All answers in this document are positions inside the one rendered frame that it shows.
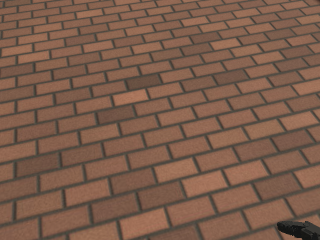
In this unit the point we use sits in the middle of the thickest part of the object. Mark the robot right hand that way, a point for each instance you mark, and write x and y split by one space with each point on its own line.
305 230

